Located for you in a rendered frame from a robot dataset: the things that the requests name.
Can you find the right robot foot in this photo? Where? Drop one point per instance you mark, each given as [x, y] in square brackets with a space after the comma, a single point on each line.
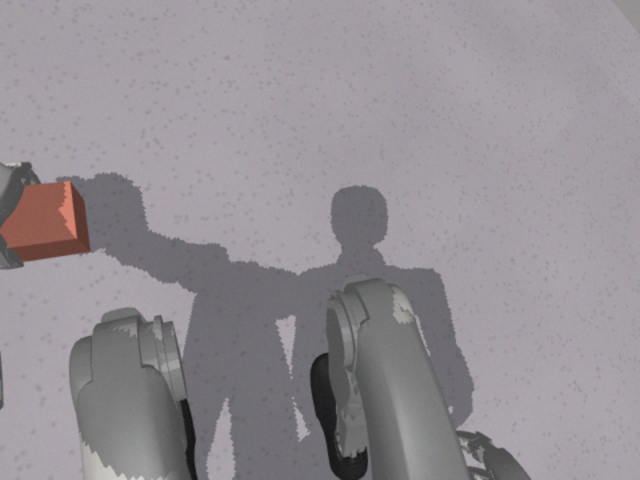
[345, 468]

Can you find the carton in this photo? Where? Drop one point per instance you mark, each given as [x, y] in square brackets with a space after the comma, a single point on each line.
[49, 221]

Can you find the left robot hand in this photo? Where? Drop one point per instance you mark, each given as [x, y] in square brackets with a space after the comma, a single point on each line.
[13, 178]

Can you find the right robot hand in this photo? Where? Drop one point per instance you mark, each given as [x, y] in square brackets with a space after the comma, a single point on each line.
[499, 463]

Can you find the left robot foot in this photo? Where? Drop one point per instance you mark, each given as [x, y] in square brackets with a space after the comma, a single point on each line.
[191, 439]

